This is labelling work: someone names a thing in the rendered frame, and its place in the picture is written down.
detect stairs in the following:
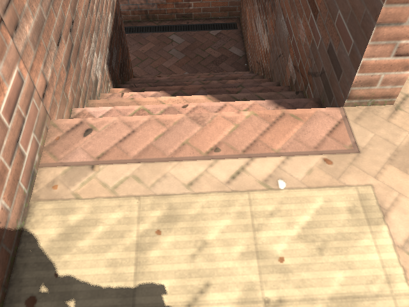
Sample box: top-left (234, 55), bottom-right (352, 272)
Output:
top-left (70, 71), bottom-right (323, 119)

